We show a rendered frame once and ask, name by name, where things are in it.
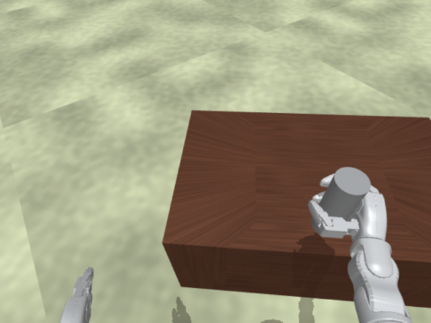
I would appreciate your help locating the right robot arm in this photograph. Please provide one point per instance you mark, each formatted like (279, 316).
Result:
(374, 275)

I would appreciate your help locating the left robot hand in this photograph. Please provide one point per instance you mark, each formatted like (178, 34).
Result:
(78, 308)

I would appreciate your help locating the can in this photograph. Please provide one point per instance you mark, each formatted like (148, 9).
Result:
(344, 193)

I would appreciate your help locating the right robot hand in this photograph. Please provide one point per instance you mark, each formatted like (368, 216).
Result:
(369, 219)

